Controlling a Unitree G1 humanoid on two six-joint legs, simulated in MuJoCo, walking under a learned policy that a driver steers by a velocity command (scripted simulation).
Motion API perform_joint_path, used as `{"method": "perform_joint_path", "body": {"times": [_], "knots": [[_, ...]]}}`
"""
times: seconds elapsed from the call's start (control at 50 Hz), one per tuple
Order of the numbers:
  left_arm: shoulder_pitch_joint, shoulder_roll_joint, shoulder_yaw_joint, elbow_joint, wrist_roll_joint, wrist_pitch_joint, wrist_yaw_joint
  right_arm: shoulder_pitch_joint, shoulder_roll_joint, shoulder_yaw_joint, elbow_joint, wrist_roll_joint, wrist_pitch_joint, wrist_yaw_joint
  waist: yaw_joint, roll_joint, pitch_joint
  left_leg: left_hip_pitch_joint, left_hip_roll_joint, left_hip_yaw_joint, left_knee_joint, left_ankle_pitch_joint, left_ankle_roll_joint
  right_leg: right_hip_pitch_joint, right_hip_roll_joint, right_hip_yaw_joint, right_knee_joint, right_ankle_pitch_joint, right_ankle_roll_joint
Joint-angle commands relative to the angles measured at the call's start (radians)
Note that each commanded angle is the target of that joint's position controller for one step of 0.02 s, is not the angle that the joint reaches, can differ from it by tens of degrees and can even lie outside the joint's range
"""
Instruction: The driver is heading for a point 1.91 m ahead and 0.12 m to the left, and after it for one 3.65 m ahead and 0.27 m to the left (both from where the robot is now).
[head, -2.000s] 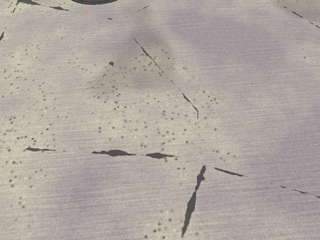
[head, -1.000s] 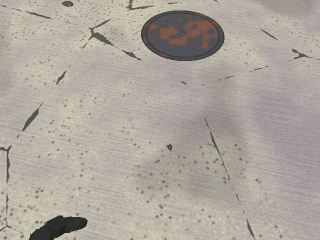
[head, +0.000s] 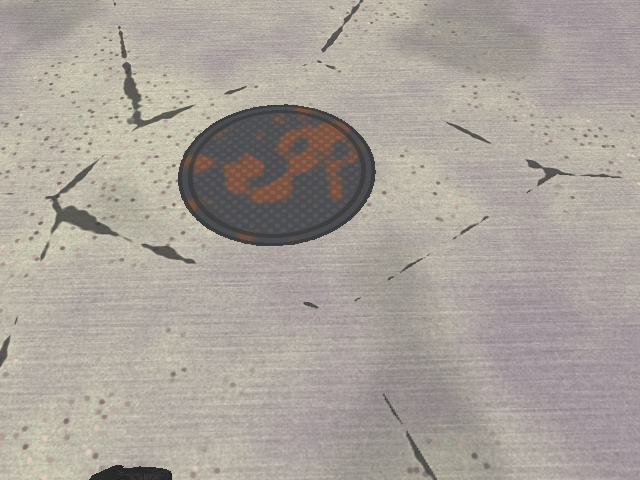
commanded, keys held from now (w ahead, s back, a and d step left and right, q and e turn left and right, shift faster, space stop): w+e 0.18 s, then w+q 0.82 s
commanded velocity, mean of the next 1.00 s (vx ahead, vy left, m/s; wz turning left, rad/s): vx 0.50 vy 0.00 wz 0.12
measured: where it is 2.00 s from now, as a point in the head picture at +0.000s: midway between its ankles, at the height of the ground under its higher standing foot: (280, 243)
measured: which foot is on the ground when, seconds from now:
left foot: down 0.00-0.00, up 0.02-0.56, down 0.58-1.00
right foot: up 0.00-0.00, down 0.02-0.60, up 0.62-1.00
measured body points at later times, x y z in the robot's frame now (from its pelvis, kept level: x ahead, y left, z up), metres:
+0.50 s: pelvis +0.27 -0.02 +0.01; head +0.30 -0.03 +0.46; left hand +0.28 +0.25 -0.12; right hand +0.41 -0.27 -0.10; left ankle +0.44 +0.08 -0.69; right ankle +0.12 -0.07 -0.72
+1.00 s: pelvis +0.55 -0.01 +0.02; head +0.58 +0.01 +0.47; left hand +0.71 +0.26 -0.08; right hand +0.58 -0.29 -0.10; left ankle +0.45 +0.05 -0.72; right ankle +0.74 -0.14 -0.68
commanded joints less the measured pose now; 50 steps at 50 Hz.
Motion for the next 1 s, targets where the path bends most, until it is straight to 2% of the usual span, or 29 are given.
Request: {"method": "perform_joint_path", "body": {"times": [0.02,0.04,0.06,0.08,0.1,0.12,0.14,0.18,0.2,0.24,0.34,0.46,0.48,0.52,0.54,0.56,0.58,0.6,0.62,0.64,0.66,0.68,0.7,0.72,0.78,0.84,0.9,0.96,1.0], "knots": [[0.382,0.177,0.072,0.059,0.016,-0.020,0.033,-0.009,-0.191,-0.040,-0.067,0.000,0.010,-0.005,0.213,0.006,-0.226,-0.247,0.196,-0.041,0.600,0.862,0.081,0.520,0.009,0.119,-0.115,-0.117,-0.103],[0.356,0.304,0.101,0.044,0.006,-0.016,0.048,0.028,-0.059,-0.013,-0.143,0.005,0.003,0.018,0.133,-0.242,-0.297,-0.710,0.009,-0.076,0.961,-0.060,0.016,0.824,-0.309,0.649,-0.176,-0.130,-0.244],[0.405,0.304,0.103,0.027,-0.025,-0.003,0.054,-0.101,-0.151,-0.030,-0.178,-0.001,-0.009,0.022,0.199,-0.100,-0.345,-0.828,-0.050,-0.305,1.063,-0.078,0.012,0.831,-0.353,0.882,-0.312,-0.100,-0.280],[0.354,0.274,0.095,0.046,-0.029,0.001,0.063,-0.174,-0.142,-0.027,-0.202,0.011,-0.021,0.026,0.171,-0.051,-0.193,-0.894,0.015,-0.341,1.027,0.041,0.025,0.733,-0.327,0.701,-0.324,-0.017,-0.248],[0.306,0.216,0.081,0.049,-0.036,-0.004,0.067,-0.161,-0.133,-0.021,-0.193,0.013,-0.032,0.024,0.125,-0.003,-0.103,-0.841,0.051,-0.336,0.923,0.118,0.030,0.585,-0.285,0.594,-0.337,0.105,-0.208],[0.258,0.183,0.071,0.043,-0.036,-0.011,0.069,-0.148,-0.131,-0.023,-0.179,0.003,-0.027,0.021,0.082,0.023,-0.059,-0.772,0.072,-0.340,0.851,0.136,0.025,0.481,-0.228,0.511,-0.347,0.209,-0.171],[0.227,0.157,0.062,0.038,-0.042,-0.019,0.070,-0.118,-0.127,-0.022,-0.174,-0.015,-0.009,0.022,0.046,0.015,-0.058,-0.703,0.080,-0.345,0.810,0.138,0.013,0.410,-0.187,0.452,-0.361,0.280,-0.157],[0.235,0.152,0.057,0.039,-0.047,-0.040,0.064,-0.102,-0.112,-0.021,-0.173,-0.029,0.024,0.028,0.025,0.010,-0.075,-0.653,0.074,-0.335,0.755,0.136,-0.007,0.359,-0.152,0.407,-0.372,0.361,-0.157],[0.247,0.155,0.056,0.048,-0.045,-0.048,0.061,-0.098,-0.098,-0.018,-0.170,-0.026,0.034,0.033,0.019,0.009,-0.074,-0.658,0.073,-0.322,0.720,0.165,-0.011,0.350,-0.143,0.373,-0.389,0.366,-0.153],[0.292,0.149,0.051,0.069,-0.041,-0.059,0.060,-0.151,-0.083,-0.013,-0.179,-0.023,0.040,0.041,0.039,-0.010,-0.044,-0.692,0.083,-0.302,0.630,0.258,-0.013,0.347,-0.132,0.334,-0.432,0.356,-0.128],[0.379,0.147,0.040,0.109,-0.037,-0.074,0.058,-0.313,-0.088,-0.010,-0.213,-0.004,0.038,0.050,0.106,-0.037,-0.008,-0.774,0.076,-0.288,0.429,0.449,0.020,0.473,-0.132,0.257,-0.460,0.418,-0.040],[0.436,0.138,0.025,0.158,-0.015,-0.078,0.081,-0.440,-0.080,-0.001,-0.253,0.001,0.029,0.066,0.140,-0.032,0.055,-0.795,0.003,-0.272,0.264,0.438,0.080,0.620,-0.189,0.167,-0.463,0.500,-0.023],[0.429,0.140,0.023,0.163,-0.013,-0.078,0.087,-0.437,-0.081,-0.001,-0.256,0.000,0.028,0.068,0.130,-0.035,0.055,-0.770,-0.013,-0.262,0.237,0.410,0.095,0.638,-0.198,0.150,-0.444,0.563,-0.017],[0.396,0.155,0.021,0.166,-0.010,-0.080,0.096,-0.378,-0.087,-0.005,-0.240,-0.002,0.027,0.062,0.092,-0.057,0.018,-0.645,-0.071,-0.213,0.203,0.329,0.133,0.652,-0.201,0.103,-0.339,0.873,0.007],[0.389,0.167,0.022,0.170,-0.007,-0.079,0.101,-0.316,-0.099,-0.012,-0.222,-0.004,0.026,0.056,0.063,-0.075,-0.024,-0.569,-0.106,-0.192,0.199,0.279,0.153,0.666,-0.203,0.086,-0.237,1.038,0.017],[0.382,0.181,0.025,0.171,-0.003,-0.073,0.102,-0.203,-0.120,-0.023,-0.188,-0.006,0.021,0.050,0.015,-0.080,-0.087,-0.457,-0.138,-0.186,0.168,0.249,0.177,0.664,-0.198,0.071,-0.076,1.108,0.023],[0.359,0.193,0.025,0.162,-0.011,-0.069,0.104,-0.048,-0.146,-0.038,-0.144,-0.017,0.013,0.044,-0.063,-0.062,-0.162,-0.245,-0.123,-0.233,0.096,0.296,0.214,0.552,-0.180,0.042,0.142,0.988,0.038],[0.354,0.157,0.011,0.112,-0.030,-0.078,0.100,0.092,-0.251,-0.070,-0.123,-0.034,0.015,0.031,-0.105,0.063,-0.274,0.034,0.100,-0.544,0.079,0.242,0.315,0.275,-0.107,-0.008,0.498,0.615,0.071],[0.385,0.125,0.013,0.084,-0.036,-0.088,0.084,0.045,-0.286,-0.082,-0.131,-0.006,0.026,0.034,-0.026,0.263,-0.343,0.214,0.312,-1.067,-0.044,0.373,0.456,-0.072,0.120,0.062,0.814,-0.292,0.111],[0.326,0.159,0.014,0.074,-0.008,-0.092,0.079,-0.014,-0.265,-0.081,-0.130,0.029,0.029,0.043,-0.019,0.097,-0.264,0.151,0.280,-0.992,-0.062,0.358,0.449,-0.169,0.039,0.208,0.845,-0.243,0.095],[0.270,0.149,0.008,0.052,-0.017,-0.103,0.072,-0.069,-0.218,-0.071,-0.140,0.027,0.031,0.041,-0.005,0.040,-0.151,0.021,0.257,-0.864,-0.087,0.365,0.422,-0.188,-0.011,0.206,0.795,-0.170,0.098],[0.255,0.142,0.007,0.048,-0.019,-0.106,0.069,-0.099,-0.166,-0.057,-0.136,0.019,0.033,0.039,0.031,-0.025,-0.061,-0.115,0.209,-0.777,-0.123,0.419,0.375,-0.157,-0.047,0.192,0.698,-0.140,0.101],[0.242,0.134,0.006,0.036,-0.007,-0.091,0.068,-0.113,-0.145,-0.049,-0.130,0.019,0.028,0.033,0.059,-0.028,-0.025,-0.198,0.162,-0.718,-0.139,0.475,0.344,-0.118,-0.069,0.192,0.629,-0.138,0.117],[0.265,0.121,0.001,0.040,0.005,-0.071,0.065,-0.126,-0.139,-0.045,-0.130,0.020,0.023,0.030,0.082,-0.011,-0.029,-0.250,0.123,-0.667,-0.157,0.508,0.326,-0.070,-0.078,0.184,0.586,-0.133,0.133],[0.248,0.100,-0.006,0.019,0.010,-0.037,0.058,-0.093,-0.179,-0.055,-0.120,0.024,0.005,0.032,0.089,0.030,-0.038,-0.307,0.074,-0.606,-0.183,0.564,0.323,-0.060,-0.082,0.146,0.470,-0.091,0.173],[0.109,0.100,-0.009,-0.032,0.006,-0.034,0.055,-0.048,-0.189,-0.060,-0.114,0.026,0.008,0.030,0.049,0.047,-0.005,-0.306,0.041,-0.600,-0.203,0.533,0.291,-0.118,-0.087,0.127,0.301,0.038,0.203],[0.008,0.094,-0.014,-0.065,-0.002,-0.036,0.051,0.009,-0.192,-0.065,-0.107,0.026,0.013,0.028,0.001,0.065,-0.017,-0.235,0.025,-0.609,-0.169,0.569,0.251,-0.135,-0.069,0.128,0.164,0.149,0.207],[-0.075,0.098,-0.020,-0.098,-0.009,-0.044,0.048,0.057,-0.195,-0.067,-0.103,0.017,0.018,0.021,-0.034,0.071,-0.023,-0.152,0.037,-0.644,-0.118,0.643,0.245,-0.147,-0.042,0.131,0.076,0.166,0.199],[-0.107,0.106,-0.022,-0.117,-0.013,-0.052,0.048,0.064,-0.202,-0.070,-0.109,0.008,0.020,0.016,-0.039,0.078,-0.024,-0.114,0.055,-0.676,-0.076,0.691,0.239,-0.125,-0.023,0.138,0.021,0.139,0.185]]}}
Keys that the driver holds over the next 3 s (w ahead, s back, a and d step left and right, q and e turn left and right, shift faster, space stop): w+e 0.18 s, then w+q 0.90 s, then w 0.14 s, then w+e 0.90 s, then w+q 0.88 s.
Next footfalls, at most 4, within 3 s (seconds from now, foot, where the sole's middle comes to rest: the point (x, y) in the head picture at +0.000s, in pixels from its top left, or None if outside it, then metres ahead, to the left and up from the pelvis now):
0.02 right None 0.16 -0.07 -0.76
0.58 left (300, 461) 0.49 0.05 -0.76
1.10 right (351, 321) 0.80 -0.08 -0.76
1.56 left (237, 278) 0.94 0.19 -0.76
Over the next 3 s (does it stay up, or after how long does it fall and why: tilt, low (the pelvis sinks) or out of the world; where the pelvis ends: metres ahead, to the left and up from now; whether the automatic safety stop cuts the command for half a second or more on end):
stays up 1.58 0.06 0.02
